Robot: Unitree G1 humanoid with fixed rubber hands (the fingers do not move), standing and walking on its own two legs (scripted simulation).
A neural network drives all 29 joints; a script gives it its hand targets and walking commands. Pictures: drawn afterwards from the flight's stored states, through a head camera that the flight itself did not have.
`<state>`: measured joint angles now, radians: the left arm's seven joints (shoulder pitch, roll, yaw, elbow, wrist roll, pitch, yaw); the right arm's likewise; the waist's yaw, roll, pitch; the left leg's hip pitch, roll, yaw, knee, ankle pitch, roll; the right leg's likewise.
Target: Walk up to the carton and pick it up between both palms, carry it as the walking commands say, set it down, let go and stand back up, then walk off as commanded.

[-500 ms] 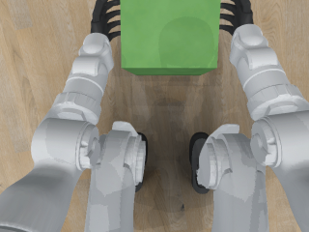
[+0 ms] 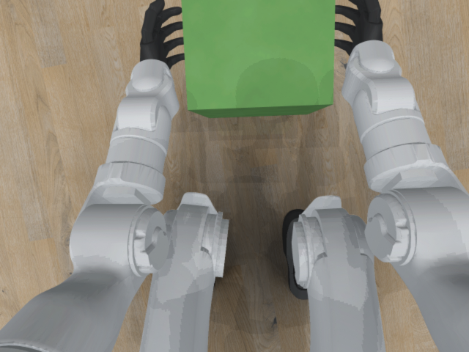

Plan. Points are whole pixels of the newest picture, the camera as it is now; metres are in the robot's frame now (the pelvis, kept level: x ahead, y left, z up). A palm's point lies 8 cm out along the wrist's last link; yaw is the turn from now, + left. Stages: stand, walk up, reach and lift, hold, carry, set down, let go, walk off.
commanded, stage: reach and lift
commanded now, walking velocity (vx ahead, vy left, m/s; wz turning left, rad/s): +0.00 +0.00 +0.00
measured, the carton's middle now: (257, 64) +0.53 +0.00 -0.21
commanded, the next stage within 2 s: none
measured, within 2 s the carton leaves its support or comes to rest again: neither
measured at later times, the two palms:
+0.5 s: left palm (142, 52) +0.50 +0.14 -0.06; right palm (382, 33) +0.52 -0.14 -0.06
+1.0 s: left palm (115, 43) +0.49 +0.13 +0.02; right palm (424, 18) +0.50 -0.14 +0.02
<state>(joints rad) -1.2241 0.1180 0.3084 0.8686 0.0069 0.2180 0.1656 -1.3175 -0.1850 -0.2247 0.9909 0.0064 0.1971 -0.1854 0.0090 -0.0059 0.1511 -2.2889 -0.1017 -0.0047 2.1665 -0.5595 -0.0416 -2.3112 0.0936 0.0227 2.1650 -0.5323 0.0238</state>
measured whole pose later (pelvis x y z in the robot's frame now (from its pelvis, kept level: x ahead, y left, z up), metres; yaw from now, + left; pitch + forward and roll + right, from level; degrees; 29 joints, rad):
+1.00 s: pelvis +0.01 +0.00 +0.09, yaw +0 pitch +44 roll +2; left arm -1.01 -0.04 0.44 0.70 0.18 0.32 0.18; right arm -1.09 -0.01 -0.38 0.82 -0.17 0.29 -0.25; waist 0.01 -0.02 -0.15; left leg -2.10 -0.13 -0.04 1.86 -0.53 -0.05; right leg -2.12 0.14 0.07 1.86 -0.51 0.04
